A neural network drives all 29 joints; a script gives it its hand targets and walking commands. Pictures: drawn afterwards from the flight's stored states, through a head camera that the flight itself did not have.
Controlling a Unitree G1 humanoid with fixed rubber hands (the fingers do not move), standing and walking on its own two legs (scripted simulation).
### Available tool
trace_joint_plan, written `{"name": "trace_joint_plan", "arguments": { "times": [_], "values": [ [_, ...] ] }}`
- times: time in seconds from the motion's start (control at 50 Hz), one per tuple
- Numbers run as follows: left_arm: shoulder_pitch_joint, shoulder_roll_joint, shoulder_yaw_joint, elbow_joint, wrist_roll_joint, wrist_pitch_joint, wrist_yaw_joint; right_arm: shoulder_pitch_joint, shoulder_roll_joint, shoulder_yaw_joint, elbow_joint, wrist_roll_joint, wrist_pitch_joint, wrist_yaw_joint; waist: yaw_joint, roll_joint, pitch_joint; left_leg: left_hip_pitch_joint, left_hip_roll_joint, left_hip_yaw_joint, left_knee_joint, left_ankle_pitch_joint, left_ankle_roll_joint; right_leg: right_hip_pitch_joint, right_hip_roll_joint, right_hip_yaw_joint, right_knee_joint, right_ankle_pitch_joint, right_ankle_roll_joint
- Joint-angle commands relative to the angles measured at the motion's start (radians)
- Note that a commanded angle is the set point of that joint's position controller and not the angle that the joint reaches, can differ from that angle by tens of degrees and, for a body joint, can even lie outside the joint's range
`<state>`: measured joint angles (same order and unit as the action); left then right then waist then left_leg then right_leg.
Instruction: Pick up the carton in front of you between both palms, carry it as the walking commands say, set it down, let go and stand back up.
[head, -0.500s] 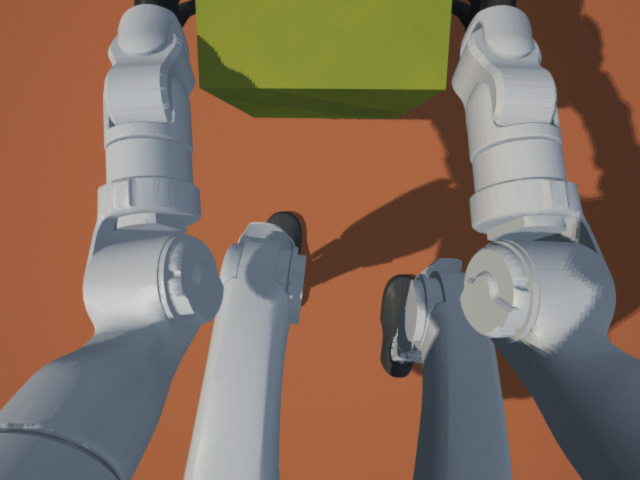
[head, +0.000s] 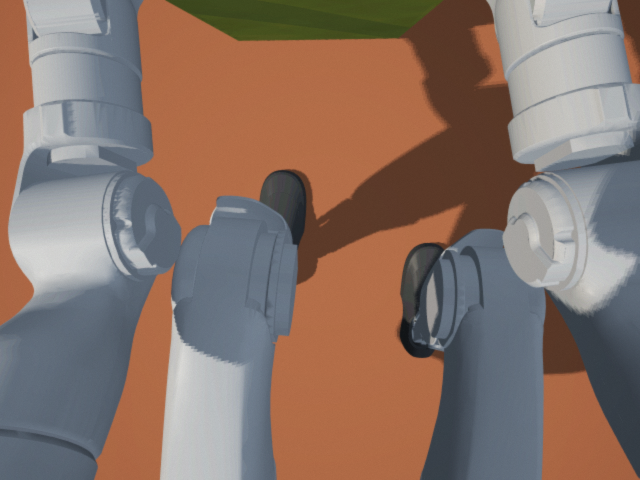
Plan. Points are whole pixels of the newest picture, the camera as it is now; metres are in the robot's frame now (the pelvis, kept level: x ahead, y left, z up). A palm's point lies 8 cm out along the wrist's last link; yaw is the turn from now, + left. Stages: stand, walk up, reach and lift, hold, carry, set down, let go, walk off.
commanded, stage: set down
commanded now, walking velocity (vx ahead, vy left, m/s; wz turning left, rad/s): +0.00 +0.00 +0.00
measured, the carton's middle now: out of the picture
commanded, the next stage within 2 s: none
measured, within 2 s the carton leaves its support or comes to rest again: rests again in 0.20 s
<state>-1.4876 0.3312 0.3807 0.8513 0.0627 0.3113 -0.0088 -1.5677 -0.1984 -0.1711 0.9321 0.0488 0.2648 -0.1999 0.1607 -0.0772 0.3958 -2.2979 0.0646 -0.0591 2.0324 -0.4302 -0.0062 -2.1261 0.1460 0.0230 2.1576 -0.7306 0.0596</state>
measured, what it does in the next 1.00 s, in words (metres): stands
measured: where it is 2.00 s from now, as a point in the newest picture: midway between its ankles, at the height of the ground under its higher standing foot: (350, 286)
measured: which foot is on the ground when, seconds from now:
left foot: down 0.00-1.00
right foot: down 0.00-1.00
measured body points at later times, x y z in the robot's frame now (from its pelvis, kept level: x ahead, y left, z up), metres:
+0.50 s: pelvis -0.01 -0.01 -0.01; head +0.37 +0.06 +0.20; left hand +0.51 +0.30 -0.19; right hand +0.58 +0.00 -0.20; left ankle +0.14 +0.14 -0.36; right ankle +0.07 -0.12 -0.36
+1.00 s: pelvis -0.01 -0.01 -0.02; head +0.38 +0.05 +0.19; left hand +0.50 +0.30 -0.21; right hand +0.59 -0.01 -0.21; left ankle +0.14 +0.14 -0.36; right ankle +0.07 -0.12 -0.36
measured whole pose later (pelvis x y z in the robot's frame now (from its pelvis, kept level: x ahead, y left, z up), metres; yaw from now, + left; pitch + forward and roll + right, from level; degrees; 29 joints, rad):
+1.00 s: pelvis -0.01 -0.01 -0.02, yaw +1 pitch +34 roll +0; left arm -1.55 0.40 0.51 1.11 0.14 0.16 -0.13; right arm -1.64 -0.24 -0.14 1.08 0.01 0.19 -0.08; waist 0.15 -0.06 0.52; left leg -2.25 0.07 -0.06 2.09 -0.43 -0.03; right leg -2.10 0.16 0.03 2.24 -0.73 0.05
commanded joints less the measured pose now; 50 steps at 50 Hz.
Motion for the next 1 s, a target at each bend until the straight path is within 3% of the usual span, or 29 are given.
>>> {"name": "trace_joint_plan", "arguments": {
  "times": [0.0,0.22,0.5,0.82,0.88,0.9,0.92,0.96,0.98],
  "values": [
    [-0.54,-0.798,-0.337,-0.073,-0.115,-0.036,-0.281,-0.592,0.898,0.324,-0.157,0.098,-0.045,0.278,0.117,-0.049,-1.321,1.028,-0.112,0.111,-0.029,0.506,0.006,0.207,0.066,-0.104,-0.221,0.309,-0.037],
    [-0.575,-0.72,-0.278,-0.033,-0.106,-0.067,-0.295,-0.62,0.824,0.303,-0.122,0.098,-0.064,0.271,0.14,-0.079,-1.168,0.86,-0.096,0.122,-0.014,0.388,0.017,0.248,0.057,-0.074,-0.207,0.28,-0.039],
    [-0.473,-0.619,-0.18,0.108,-0.028,-0.058,-0.307,-0.533,0.668,0.2,0.008,0.027,-0.049,0.285,0.105,-0.096,-0.824,0.699,-0.086,0.096,-0.026,0.156,0.035,0.162,0.041,-0.069,-0.205,0.107,-0.051],
    [-0.344,-0.446,-0.052,0.201,0.055,-0.068,-0.283,-0.41,0.483,0.116,0.105,-0.041,-0.047,0.263,0.086,-0.093,-0.627,0.616,-0.081,0.08,-0.018,0.093,0.038,0.179,0.022,-0.048,-0.193,0.088,-0.048],
    [-0.326,-0.356,-0.011,0.22,0.074,-0.089,-0.26,-0.398,0.394,0.107,0.098,-0.047,-0.057,0.243,0.091,-0.089,-0.646,0.637,-0.076,0.086,-0.014,0.118,0.029,0.209,0.017,-0.048,-0.191,0.108,-0.033],
    [-0.301,-0.257,0.025,0.222,0.082,-0.105,-0.237,-0.372,0.296,0.089,0.092,-0.054,-0.065,0.222,0.092,-0.08,-0.656,0.657,-0.071,0.091,-0.013,0.13,0.022,0.226,0.011,-0.049,-0.19,0.118,-0.024],
    [-0.293,-0.149,0.059,0.227,0.084,-0.124,-0.208,-0.363,0.197,0.078,0.085,-0.05,-0.073,0.196,0.092,-0.071,-0.679,0.678,-0.067,0.094,-0.013,0.152,0.018,0.241,0.005,-0.051,-0.191,0.138,-0.017],
    [-0.254,0.205,0.132,0.22,0.069,-0.188,-0.107,-0.313,-0.134,0.063,0.059,-0.026,-0.101,0.107,0.1,-0.038,-0.765,0.735,-0.049,0.099,-0.008,0.218,0.007,0.274,-0.013,-0.052,-0.182,0.202,0.003],
    [-0.293,0.273,0.124,0.223,0.042,-0.216,-0.065,-0.339,-0.187,0.083,0.055,0.0,-0.11,0.078,0.108,-0.025,-0.818,0.771,-0.043,0.095,-0.006,0.273,0.002,0.29,-0.018,-0.044,-0.173,0.247,0.011]
  ]
}}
